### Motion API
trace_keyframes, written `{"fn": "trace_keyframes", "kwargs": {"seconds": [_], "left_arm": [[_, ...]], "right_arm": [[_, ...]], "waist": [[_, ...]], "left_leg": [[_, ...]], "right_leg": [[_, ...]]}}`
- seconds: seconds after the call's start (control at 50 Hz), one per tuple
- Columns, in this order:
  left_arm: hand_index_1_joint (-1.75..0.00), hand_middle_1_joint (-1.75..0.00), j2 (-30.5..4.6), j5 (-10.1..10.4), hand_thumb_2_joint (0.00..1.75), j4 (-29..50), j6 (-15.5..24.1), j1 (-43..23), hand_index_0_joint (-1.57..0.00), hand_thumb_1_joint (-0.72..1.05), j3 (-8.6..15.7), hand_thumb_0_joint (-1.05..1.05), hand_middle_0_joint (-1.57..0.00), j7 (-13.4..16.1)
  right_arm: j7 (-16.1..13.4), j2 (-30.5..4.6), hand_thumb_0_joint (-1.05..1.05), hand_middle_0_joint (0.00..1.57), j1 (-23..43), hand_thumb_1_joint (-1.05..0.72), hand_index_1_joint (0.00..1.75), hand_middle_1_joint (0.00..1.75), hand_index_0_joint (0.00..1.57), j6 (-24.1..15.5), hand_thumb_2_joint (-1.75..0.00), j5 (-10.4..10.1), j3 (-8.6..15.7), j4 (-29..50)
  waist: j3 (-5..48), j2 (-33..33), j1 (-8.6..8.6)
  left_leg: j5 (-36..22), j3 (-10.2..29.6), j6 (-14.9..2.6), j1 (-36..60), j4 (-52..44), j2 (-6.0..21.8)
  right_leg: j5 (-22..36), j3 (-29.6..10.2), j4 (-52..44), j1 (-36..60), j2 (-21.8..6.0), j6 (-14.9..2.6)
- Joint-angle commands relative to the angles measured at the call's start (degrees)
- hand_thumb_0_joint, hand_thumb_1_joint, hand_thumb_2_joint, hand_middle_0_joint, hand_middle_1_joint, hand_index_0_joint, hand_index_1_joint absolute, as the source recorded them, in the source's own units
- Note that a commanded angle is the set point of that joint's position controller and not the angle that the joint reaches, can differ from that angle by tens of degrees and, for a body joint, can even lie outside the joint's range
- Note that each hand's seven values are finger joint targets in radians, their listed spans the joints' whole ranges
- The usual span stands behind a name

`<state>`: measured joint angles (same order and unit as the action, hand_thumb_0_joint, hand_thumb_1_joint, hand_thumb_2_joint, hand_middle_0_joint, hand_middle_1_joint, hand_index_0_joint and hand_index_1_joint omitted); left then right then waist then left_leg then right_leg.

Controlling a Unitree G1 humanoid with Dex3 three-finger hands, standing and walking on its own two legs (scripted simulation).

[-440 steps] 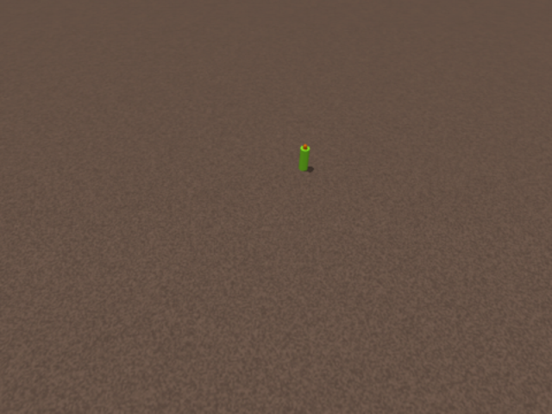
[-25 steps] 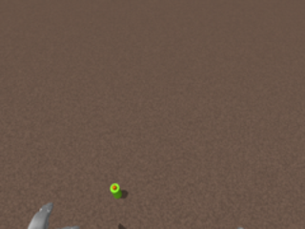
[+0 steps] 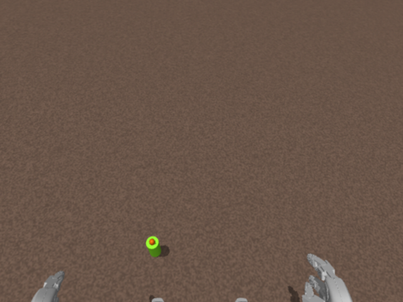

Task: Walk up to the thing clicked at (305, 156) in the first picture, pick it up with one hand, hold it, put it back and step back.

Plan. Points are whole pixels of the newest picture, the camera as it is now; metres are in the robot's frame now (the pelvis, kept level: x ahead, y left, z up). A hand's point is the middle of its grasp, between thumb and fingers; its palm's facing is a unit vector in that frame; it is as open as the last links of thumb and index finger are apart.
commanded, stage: go down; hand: left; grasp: from the side
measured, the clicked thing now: (153, 246) +0.41 +0.17 -0.64
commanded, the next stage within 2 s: none
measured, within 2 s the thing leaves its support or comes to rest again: neither
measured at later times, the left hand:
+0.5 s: hand (80, 273) +0.23 +0.29 -0.21, palm faces +0.07 -0.97 -0.23, open 17.0 cm
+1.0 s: hand (80, 250) +0.30 +0.33 -0.28, palm faces +0.04 -0.99 -0.13, open 17.2 cm
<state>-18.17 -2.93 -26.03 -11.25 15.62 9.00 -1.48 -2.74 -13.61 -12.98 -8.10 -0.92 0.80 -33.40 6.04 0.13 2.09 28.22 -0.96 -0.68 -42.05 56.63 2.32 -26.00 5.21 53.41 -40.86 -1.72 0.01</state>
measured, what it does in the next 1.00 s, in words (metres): lowers itself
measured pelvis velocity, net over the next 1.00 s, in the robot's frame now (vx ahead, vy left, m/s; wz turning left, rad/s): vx -0.09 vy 0.00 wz -0.06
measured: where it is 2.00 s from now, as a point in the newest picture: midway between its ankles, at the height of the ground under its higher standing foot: outside the picture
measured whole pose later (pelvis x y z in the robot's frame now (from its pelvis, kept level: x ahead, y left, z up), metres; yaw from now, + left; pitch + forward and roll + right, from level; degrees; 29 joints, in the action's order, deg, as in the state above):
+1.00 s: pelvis -0.09 +0.00 -0.24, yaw -3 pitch +34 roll -5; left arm -40.4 7.7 -58.2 23.1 -27.0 35.8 -32.6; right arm -1.1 -18.2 -8.8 -11.0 0.9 -3.3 -38.1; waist 9.4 1.3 5.5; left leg 38.8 2.5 -1.4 -107.4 112.3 3.4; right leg -36.1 6.4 108.1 -105.4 -3.2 -1.7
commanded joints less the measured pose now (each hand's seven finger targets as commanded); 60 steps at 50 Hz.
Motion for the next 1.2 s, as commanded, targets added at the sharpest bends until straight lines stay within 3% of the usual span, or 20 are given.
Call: {"fn": "trace_keyframes", "kwargs": {"seconds": [0.0, 0.06, 0.16, 0.22, 0.28, 0.3, 0.38, 0.42, 0.46, 0.5, 0.54, 0.64, 0.72, 0.84, 0.94, 1.0, 1.04, 1.14, 1.16, 1.18], "left_arm": [[-0.10, -0.09, -8.15, 0.99, 0.08, 12.00, 0.42, 2.93, -0.07, -0.54, 3.58, 0.00, -0.08, 0.28], [-0.11, -0.10, -8.49, 1.39, 0.09, 14.55, 0.27, 4.41, -0.07, -0.53, 3.94, 0.00, -0.08, 0.19], [-0.11, -0.09, -10.62, 1.66, 0.11, 13.13, 1.92, -2.14, -0.06, -0.52, 7.04, 0.00, -0.07, 0.67], [-0.11, -0.09, -11.68, 2.97, 0.11, 9.06, 5.72, -7.23, -0.05, -0.50, 9.55, 0.00, -0.07, -0.77], [-0.09, -0.08, -14.16, 5.05, 0.08, 5.07, 11.36, -12.73, -0.06, -0.52, 12.50, 0.00, -0.07, -4.53], [-0.05, -0.04, -16.80, 5.75, 0.04, 3.53, 13.60, -14.30, -0.06, -0.48, 14.60, 0.00, -0.07, -6.10], [-0.08, -0.08, -21.28, 8.08, 0.06, 1.27, 22.29, -20.73, -0.06, -0.43, 17.85, 0.00, -0.07, -12.95], [-0.10, -0.10, -24.76, 8.53, 0.09, -0.50, 24.90, -22.23, -0.06, -0.41, 20.24, 0.00, -0.06, -15.33], [-0.10, -0.10, -24.35, 8.94, 0.08, -3.90, 26.76, -23.74, -0.06, -0.46, 20.36, 0.00, -0.07, -17.31], [-0.10, -0.10, -26.92, 9.62, 0.08, -5.77, 28.38, -27.28, -0.06, -0.49, 22.74, 0.00, -0.07, -18.46], [-0.10, -0.10, -26.93, 10.39, 0.08, -10.70, 29.22, -26.47, -0.06, -0.54, 23.76, 0.00, -0.07, -19.90], [-0.10, -0.10, -31.52, 11.87, 0.07, -13.03, 32.60, -36.05, -0.06, -0.57, 26.90, 0.00, -0.07, -23.51], [-0.09, -0.09, -36.57, 12.33, 0.07, -15.70, 35.66, -44.79, -0.06, -0.50, 29.05, 0.00, -0.06, -25.87], [-0.06, -0.07, -39.28, 12.51, 0.04, -21.31, 37.58, -49.88, -0.06, -0.48, 29.53, 0.00, -0.06, -29.77], [-0.04, -0.05, -44.02, 12.80, 0.01, -21.96, 38.21, -52.81, -0.06, -0.51, 32.54, 0.00, -0.07, -31.58], [-0.04, -0.04, -44.52, 13.25, 0.01, -23.05, 38.35, -52.77, -0.06, -0.51, 33.34, 0.00, -0.07, -32.66], [-0.03, -0.04, -45.43, 13.37, 0.01, -21.23, 38.89, -56.37, -0.06, -0.51, 33.65, 0.00, -0.06, -33.33], [-0.03, -0.04, -47.09, 14.04, 0.02, -22.21, 39.39, -58.79, -0.05, -0.52, 34.12, 0.00, -0.06, -34.53], [-0.04, -0.04, -45.89, 14.03, 0.03, -24.17, 39.16, -58.17, -0.05, -0.51, 33.78, 0.00, -0.06, -34.91], [-0.03, -0.04, -47.38, 14.17, 0.03, -24.04, 39.21, -58.17, -0.05, -0.51, 34.85, 0.00, -0.06, -35.20]], "right_arm": [[-1.08, -9.19, 0.00, 0.20, -0.43, -0.84, 0.30, 0.30, 0.20, -3.42, -0.88, -0.01, 3.59, 8.02], [-1.20, -9.22, 0.00, 0.20, -0.89, -0.84, 0.30, 0.30, 0.20, -4.01, -0.88, 0.24, 3.62, 8.53], [-1.66, -8.86, 0.00, 0.20, -0.14, -0.86, 0.30, 0.30, 0.20, -4.90, -0.89, 0.45, 3.21, 9.25], [-1.64, -8.74, 0.00, 0.20, 0.14, -0.89, 0.30, 0.30, 0.20, -5.85, -0.90, 0.71, 3.08, 8.71], [-1.05, -9.65, 0.00, 0.20, -0.03, -0.92, 0.30, 0.30, 0.20, -6.95, -0.90, 0.70, 3.49, 8.07], [-0.80, -10.33, 0.00, 0.20, -0.07, -0.93, 0.30, 0.30, 0.20, -7.33, -0.91, 0.62, 3.61, 7.36], [-0.26, -11.57, 0.00, 0.20, -0.34, -0.95, 0.30, 0.30, 0.20, -7.88, -0.91, 0.83, 3.81, 6.03], [-0.20, -12.55, 0.00, 0.20, -0.54, -0.95, 0.30, 0.30, 0.20, -7.25, -0.91, 0.77, 3.80, 5.32], [0.04, -13.08, 0.00, 0.20, -0.37, -0.94, 0.30, 0.30, 0.20, -6.53, -0.91, 0.82, 3.55, 4.57], [0.38, -14.14, 0.00, 0.20, -0.50, -0.92, 0.30, 0.30, 0.20, -5.90, -0.90, 0.70, 3.69, 3.86], [0.66, -14.51, 0.00, 0.20, -0.42, -0.91, 0.30, 0.30, 0.20, -5.40, -0.90, 0.60, 3.43, 3.44], [0.82, -15.15, 0.00, 0.20, -1.05, -0.90, 0.30, 0.30, 0.20, -4.67, -0.90, 0.54, 3.06, 1.70], [0.48, -14.88, 0.00, 0.20, -1.21, -0.91, 0.30, 0.30, 0.20, -4.89, -0.90, 1.03, 2.61, 0.65], [0.45, -15.64, 0.00, 0.20, -0.80, -0.90, 0.30, 0.30, 0.20, -4.83, -0.90, 1.34, 1.05, -0.26], [0.59, -16.80, 0.00, 0.20, -1.85, -0.91, 0.30, 0.30, 0.20, -4.65, -0.90, 1.44, 0.10, -0.90], [0.47, -17.78, 0.00, 0.20, -1.64, -0.91, 0.30, 0.30, 0.20, -4.53, -0.90, 1.51, -0.07, -1.43], [0.41, -17.93, 0.00, 0.20, -1.71, -0.92, 0.30, 0.30, 0.20, -4.50, -0.90, 1.53, -0.05, -1.72], [0.25, -18.34, 0.00, 0.20, -1.58, -0.92, 0.30, 0.30, 0.20, -4.57, -0.90, 1.78, -0.30, -2.18], [0.32, -18.63, 0.00, 0.20, -1.57, -0.91, 0.30, 0.30, 0.20, -4.59, -0.90, 1.86, -0.25, -2.23], [0.37, -18.83, 0.00, 0.20, -2.04, -0.92, 0.30, 0.30, 0.20, -4.62, -0.90, 1.97, -0.64, -2.52]], "waist": [[11.62, -5.36, 0.28], [13.24, -5.89, 0.32], [9.94, -3.87, 1.35], [10.99, -2.05, 1.64], [15.09, -2.89, 1.30], [17.28, -3.99, 0.62], [24.85, -6.61, -0.23], [27.20, -8.05, -1.38], [28.93, -8.74, -1.42], [31.11, -9.71, -2.20], [31.16, -8.58, -2.42], [34.84, -4.74, -0.64], [33.83, -2.63, 1.06], [32.73, -9.02, 0.43], [35.67, -11.66, 0.04], [35.79, -14.04, -0.10], [36.13, -14.65, 0.86], [35.24, -13.04, 1.37], [34.60, -13.59, 1.49], [35.28, -14.11, 1.13]], "left_leg": [[-21.94, 3.92, 0.90, 7.40, -6.00, -0.27], [-24.91, 4.62, 0.97, 6.90, -4.11, 0.01], [-14.04, 4.00, 0.41, -2.01, 0.00, -0.70], [-10.45, 2.95, -0.24, -8.12, 5.34, -1.30], [-9.86, 2.62, -0.41, -13.79, 11.22, -1.77], [-10.20, 2.72, -0.42, -15.60, 13.37, -1.87], [-9.34, 2.76, -0.47, -21.06, 20.42, -2.19], [-9.67, 3.35, -0.20, -21.95, 22.08, -1.88], [-10.05, 4.45, 0.18, -22.64, 23.49, -1.56], [-10.03, 5.28, 0.34, -22.73, 25.12, -1.38], [-9.66, 5.99, 0.32, -24.46, 26.29, -1.20], [-9.92, 5.08, -0.83, -31.09, 32.51, -1.50], [-1.87, 3.17, -1.61, -40.93, 36.96, -1.67], [4.90, 4.28, -0.68, -41.79, 37.84, -1.21], [3.97, 5.54, -0.30, -41.19, 39.26, -0.69], [2.38, 7.04, 0.07, -39.30, 39.85, -0.40], [1.88, 7.55, 0.09, -39.30, 41.10, -0.31], [4.14, 7.02, -0.35, -43.83, 43.58, -0.40], [4.09, 7.62, -0.21, -43.17, 43.48, -0.33], [1.93, 7.89, 0.01, -42.54, 44.15, -0.23]], "right_leg": [[14.20, -1.43, -1.91, 2.03, 2.09, -1.41], [15.28, -1.21, 0.25, 0.76, 2.01, -1.36], [9.94, -1.98, 3.15, -4.96, 1.84, -1.18], [7.98, -2.58, 6.91, -8.58, 1.55, -1.10], [7.59, -3.34, 13.12, -14.13, 1.22, -1.32], [7.80, -3.59, 15.71, -16.11, 1.08, -1.42], [6.93, -5.87, 22.30, -21.36, 0.20, -1.54], [5.64, -6.04, 24.80, -24.53, 0.24, -1.84], [5.06, -5.31, 27.63, -28.19, 0.38, -2.20], [4.44, -4.43, 30.17, -31.99, 0.55, -2.41], [4.19, -3.82, 31.73, -34.37, 0.62, -2.42], [5.61, -4.21, 34.73, -35.07, 0.63, -2.13], [-0.36, -7.18, 34.23, -34.09, 0.30, -1.26], [-6.51, -5.44, 38.96, -44.57, 0.62, -2.21], [-5.16, -2.87, 44.04, -48.77, 0.96, -2.60], [-3.76, -1.41, 47.40, -52.97, 0.93, -2.86], [-3.62, -1.10, 48.57, -55.16, 0.82, -2.93], [-4.86, -1.20, 50.10, -56.09, 0.79, -2.82], [-4.75, -0.89, 51.02, -57.73, 0.64, -2.91], [-3.51, -0.77, 52.15, -57.98, 0.64, -2.94]]}}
